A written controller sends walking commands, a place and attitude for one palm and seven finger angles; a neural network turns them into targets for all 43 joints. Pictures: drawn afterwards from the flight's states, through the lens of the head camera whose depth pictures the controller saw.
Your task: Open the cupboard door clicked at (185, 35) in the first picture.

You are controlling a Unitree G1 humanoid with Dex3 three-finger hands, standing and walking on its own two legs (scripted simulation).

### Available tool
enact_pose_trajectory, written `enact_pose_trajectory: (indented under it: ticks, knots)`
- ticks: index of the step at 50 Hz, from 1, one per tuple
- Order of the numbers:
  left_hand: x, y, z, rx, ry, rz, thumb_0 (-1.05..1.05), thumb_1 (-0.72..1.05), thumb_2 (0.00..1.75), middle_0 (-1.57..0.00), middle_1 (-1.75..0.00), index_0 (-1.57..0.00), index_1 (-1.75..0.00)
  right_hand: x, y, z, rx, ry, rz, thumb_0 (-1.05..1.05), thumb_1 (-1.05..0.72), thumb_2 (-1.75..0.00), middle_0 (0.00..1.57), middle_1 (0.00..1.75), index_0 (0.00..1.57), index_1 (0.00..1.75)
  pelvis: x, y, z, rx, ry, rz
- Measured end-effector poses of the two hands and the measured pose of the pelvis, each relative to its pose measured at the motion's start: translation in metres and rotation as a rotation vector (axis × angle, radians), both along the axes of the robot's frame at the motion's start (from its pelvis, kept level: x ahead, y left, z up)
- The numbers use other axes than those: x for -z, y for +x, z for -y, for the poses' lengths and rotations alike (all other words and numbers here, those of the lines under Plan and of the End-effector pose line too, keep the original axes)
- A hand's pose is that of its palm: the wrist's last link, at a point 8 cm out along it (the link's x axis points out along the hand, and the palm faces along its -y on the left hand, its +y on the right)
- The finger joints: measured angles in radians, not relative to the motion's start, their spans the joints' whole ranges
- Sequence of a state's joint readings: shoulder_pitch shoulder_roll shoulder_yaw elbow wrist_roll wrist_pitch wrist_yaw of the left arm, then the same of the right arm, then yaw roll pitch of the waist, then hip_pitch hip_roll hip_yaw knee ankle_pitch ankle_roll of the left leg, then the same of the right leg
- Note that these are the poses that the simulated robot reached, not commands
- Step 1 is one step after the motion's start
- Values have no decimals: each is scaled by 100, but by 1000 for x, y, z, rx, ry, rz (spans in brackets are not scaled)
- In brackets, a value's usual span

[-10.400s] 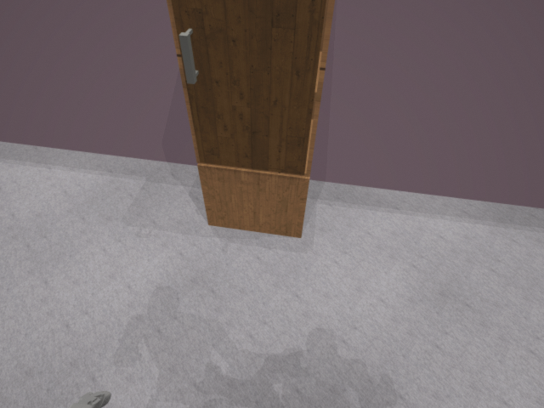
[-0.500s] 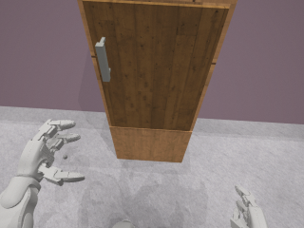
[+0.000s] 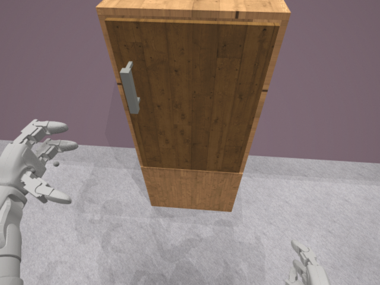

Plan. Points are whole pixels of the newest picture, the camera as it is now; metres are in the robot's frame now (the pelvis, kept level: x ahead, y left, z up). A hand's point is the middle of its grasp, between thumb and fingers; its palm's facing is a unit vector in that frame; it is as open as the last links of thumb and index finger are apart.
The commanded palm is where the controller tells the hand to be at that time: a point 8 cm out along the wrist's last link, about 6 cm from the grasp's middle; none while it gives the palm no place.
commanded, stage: raise the hand with hooked fingers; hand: left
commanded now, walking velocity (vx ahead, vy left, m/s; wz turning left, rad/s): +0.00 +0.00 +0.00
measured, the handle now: (132, 88) +0.59 +0.22 +0.09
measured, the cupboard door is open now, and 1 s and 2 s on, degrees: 0 0 0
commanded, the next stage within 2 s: move the hooked fingers beside the handle in 0.44 s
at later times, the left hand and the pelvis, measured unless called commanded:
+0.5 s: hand (64, 170) +0.29 +0.27 +0.12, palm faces +0.02 -1.00 -0.03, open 14.0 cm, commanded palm +0.26 +0.32 +0.12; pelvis -0.01 +0.00 +0.00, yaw -1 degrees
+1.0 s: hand (79, 141) +0.36 +0.27 +0.11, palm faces +0.00 -1.00 -0.02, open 14.0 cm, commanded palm +0.34 +0.32 +0.11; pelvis -0.01 +0.01 +0.00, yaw -1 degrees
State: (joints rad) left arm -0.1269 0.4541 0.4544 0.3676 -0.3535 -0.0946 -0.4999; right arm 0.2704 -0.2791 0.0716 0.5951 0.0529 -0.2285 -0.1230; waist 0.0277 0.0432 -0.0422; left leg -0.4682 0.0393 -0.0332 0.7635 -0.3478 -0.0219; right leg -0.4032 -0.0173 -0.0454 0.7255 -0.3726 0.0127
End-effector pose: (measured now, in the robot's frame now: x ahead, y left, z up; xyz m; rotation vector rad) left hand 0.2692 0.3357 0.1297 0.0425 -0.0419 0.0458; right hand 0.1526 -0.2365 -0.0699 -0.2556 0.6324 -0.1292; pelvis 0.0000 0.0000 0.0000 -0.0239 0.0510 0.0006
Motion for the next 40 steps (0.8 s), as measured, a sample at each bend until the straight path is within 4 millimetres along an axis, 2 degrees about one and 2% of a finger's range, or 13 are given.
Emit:
enact_pose_trajectory:
  ticks: [4,8,13,23,30,35,40]
  knots:
    - [10,5,9,42,-8,-69,-1,-50,30,-30,-120,-30,-120,0,-8,10,22,-6,-10,1,-90,-90,20,30,20,30,-1,-1,1,7,5,-5]
    - [16,3,18,54,-12,-60,-1,-50,30,-30,-120,-30,-120,-2,-14,16,33,-13,-11,1,-90,-90,20,30,20,30,-1,-2,2,19,9,-9]
    - [17,0,15,4,-32,-5,-1,-50,30,-31,-120,-30,-120,-4,-17,18,35,-23,-14,1,-90,-90,20,30,20,30,0,-3,4,19,7,-2]
    - [15,-3,14,33,-11,-32,-1,-50,30,-30,-120,-30,-120,-5,-11,6,30,-8,13,1,-90,-90,20,30,20,30,-1,-6,-1,16,3,5]
    - [11,-5,3,4,-24,-14,-1,-50,30,-30,-120,-30,-120,-6,-6,-4,6,3,25,1,-90,-90,20,30,20,30,-1,-7,-4,12,2,4]
    - [18,10,-1,6,-40,-42,-1,-51,29,-30,-120,-30,-120,-1,-7,-7,-9,-14,-4,1,-90,-90,20,30,20,30,1,-11,-5,-3,-3,-5]
    - [15,34,7,47,-25,-28,-1,-51,29,-30,-120,-30,-120,2,-16,-4,6,-30,-37,1,-90,-90,20,30,20,30,2,-11,-7,-1,-5,-23]
